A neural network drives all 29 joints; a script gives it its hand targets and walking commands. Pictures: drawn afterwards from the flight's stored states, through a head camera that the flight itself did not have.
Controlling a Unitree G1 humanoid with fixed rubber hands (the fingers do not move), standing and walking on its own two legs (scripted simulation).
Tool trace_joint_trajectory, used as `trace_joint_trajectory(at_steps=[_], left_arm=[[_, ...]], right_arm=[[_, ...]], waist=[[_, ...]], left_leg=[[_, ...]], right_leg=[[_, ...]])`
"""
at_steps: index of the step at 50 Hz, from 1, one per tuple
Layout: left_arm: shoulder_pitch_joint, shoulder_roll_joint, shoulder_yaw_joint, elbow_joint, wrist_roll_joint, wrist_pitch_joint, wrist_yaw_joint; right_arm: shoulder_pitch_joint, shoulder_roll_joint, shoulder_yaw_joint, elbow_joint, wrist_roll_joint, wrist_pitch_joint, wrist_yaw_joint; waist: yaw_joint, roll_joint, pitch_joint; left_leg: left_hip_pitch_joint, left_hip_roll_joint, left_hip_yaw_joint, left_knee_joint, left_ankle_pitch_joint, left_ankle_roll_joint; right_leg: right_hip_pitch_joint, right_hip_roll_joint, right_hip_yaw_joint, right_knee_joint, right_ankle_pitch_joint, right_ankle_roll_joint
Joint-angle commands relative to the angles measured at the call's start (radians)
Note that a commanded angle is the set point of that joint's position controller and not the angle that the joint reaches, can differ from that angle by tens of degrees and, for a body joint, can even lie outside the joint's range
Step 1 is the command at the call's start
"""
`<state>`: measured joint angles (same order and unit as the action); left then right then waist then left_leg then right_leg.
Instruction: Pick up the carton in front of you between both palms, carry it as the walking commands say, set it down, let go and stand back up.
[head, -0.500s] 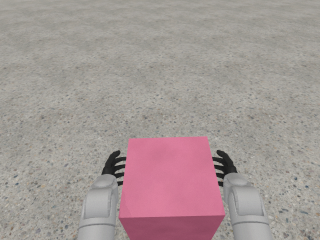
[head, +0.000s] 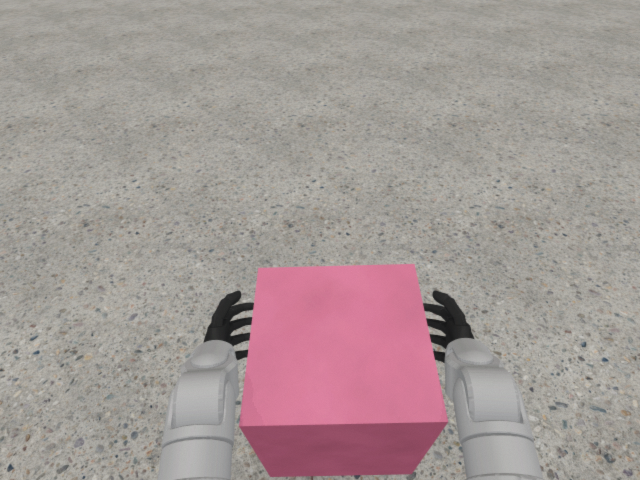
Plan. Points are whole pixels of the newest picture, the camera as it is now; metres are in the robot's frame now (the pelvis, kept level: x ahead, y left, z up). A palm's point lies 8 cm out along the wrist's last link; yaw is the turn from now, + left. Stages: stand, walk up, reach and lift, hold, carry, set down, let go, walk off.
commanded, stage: carry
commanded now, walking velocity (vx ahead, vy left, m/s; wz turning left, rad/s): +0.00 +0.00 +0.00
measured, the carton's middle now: (338, 375) +0.30 +0.00 -0.04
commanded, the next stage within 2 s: hold in 0.48 s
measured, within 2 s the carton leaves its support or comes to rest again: neither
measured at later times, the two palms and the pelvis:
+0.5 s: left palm (224, 357) +0.28 +0.14 +0.04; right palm (465, 355) +0.28 -0.16 +0.04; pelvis -0.01 -0.01 +0.00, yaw +0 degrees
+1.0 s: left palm (238, 330) +0.32 +0.13 +0.05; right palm (481, 378) +0.24 -0.16 +0.05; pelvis +0.00 +0.05 +0.02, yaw -14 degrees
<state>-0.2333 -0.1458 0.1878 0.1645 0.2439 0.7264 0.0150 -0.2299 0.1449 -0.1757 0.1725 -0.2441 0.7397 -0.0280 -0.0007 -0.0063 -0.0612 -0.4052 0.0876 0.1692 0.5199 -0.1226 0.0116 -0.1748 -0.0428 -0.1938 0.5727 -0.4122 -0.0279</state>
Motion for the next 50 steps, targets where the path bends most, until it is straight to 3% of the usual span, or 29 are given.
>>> trace_joint_trajectory(at_steps=[1,24,25,26,27,28,29,30,34,38,50], left_arm=[[-0.432,-0.893,-0.557,-0.04,-0.244,-0.026,-0.219],[-0.426,-0.893,-0.556,-0.033,-0.246,-0.025,-0.222],[-0.325,-0.912,-0.547,-0.063,-0.249,-0.033,-0.224],[-0.374,-0.847,-0.553,-0.111,-0.241,-0.054,-0.224],[-0.384,-0.852,-0.56,-0.095,-0.238,-0.061,-0.225],[-0.413,-0.849,-0.58,-0.106,-0.261,-0.068,-0.235],[-0.412,-0.872,-0.593,-0.099,-0.268,-0.074,-0.236],[-0.425,-0.87,-0.593,-0.094,-0.271,-0.08,-0.237],[-0.41,-0.9,-0.561,-0.027,-0.223,-0.085,-0.227],[-0.402,-0.917,-0.509,0.049,-0.185,-0.08,-0.228],[-0.498,-0.97,-0.526,0.088,-0.204,-0.06,-0.265]], right_arm=[[-0.488,0.885,0.561,-0.085,0.26,-0.047,0.231],[-0.479,0.885,0.556,-0.078,0.256,-0.045,0.233],[-0.401,0.911,0.518,-0.011,0.244,-0.073,0.238],[-0.391,0.886,0.495,-0.001,0.205,-0.109,0.221],[-0.396,0.877,0.48,-0.014,0.196,-0.125,0.21],[-0.373,0.861,0.457,0.008,0.172,-0.132,0.198],[-0.388,0.875,0.464,0.002,0.176,-0.138,0.193],[-0.391,0.883,0.465,0.019,0.176,-0.142,0.191],[-0.506,0.908,0.522,0.011,0.235,-0.141,0.227],[-0.557,0.914,0.526,0.048,0.248,-0.128,0.26],[-0.569,0.931,0.424,0.117,0.197,-0.13,0.292]], waist=[[0.001,0.002,-0.251],[0.004,0.0,-0.255],[0.002,-0.155,-0.092],[-0.009,-0.154,-0.134],[-0.011,-0.115,-0.149],[-0.045,-0.075,-0.177],[-0.035,-0.041,-0.198],[-0.035,-0.048,-0.198],[0.027,-0.042,-0.175],[0.052,-0.037,-0.118],[-0.001,0.026,-0.158]], left_leg=[[0.206,0.073,-0.079,-0.022,0.177,0.015],[0.192,0.073,-0.069,-0.012,0.185,0.012],[0.545,-0.209,-0.204,-0.013,0.245,0.023],[0.563,-0.201,-0.239,-0.014,0.263,0.025],[0.548,-0.199,-0.24,-0.035,0.31,0.021],[0.478,-0.197,-0.248,-0.057,0.333,0.007],[0.463,-0.198,-0.238,-0.068,0.332,-0.002],[0.458,-0.203,-0.236,-0.082,0.272,-0.009],[0.464,-0.221,-0.211,-0.107,0.188,-0.02],[0.51,-0.218,-0.208,-0.127,0.132,-0.017],[0.659,-0.165,-0.227,-0.165,0.09,-0.048]], right_leg=[[-0.05,-0.12,0.097,-0.126,0.241,-0.003],[-0.058,-0.121,0.094,-0.111,0.27,-0.008],[-0.229,0.029,0.351,-0.253,0.535,-0.025],[-0.177,0.027,0.372,-0.242,0.6,-0.019],[-0.113,0.041,0.36,-0.225,0.675,0.004],[0.017,0.065,0.35,-0.228,0.654,0.018],[0.078,0.075,0.338,-0.224,0.674,0.03],[0.083,0.083,0.323,-0.242,0.59,0.025],[0.062,0.089,0.302,-0.258,0.493,0.043],[-0.033,0.102,0.292,-0.279,0.363,0.04],[-0.156,0.139,0.28,-0.307,0.162,-0.012]])
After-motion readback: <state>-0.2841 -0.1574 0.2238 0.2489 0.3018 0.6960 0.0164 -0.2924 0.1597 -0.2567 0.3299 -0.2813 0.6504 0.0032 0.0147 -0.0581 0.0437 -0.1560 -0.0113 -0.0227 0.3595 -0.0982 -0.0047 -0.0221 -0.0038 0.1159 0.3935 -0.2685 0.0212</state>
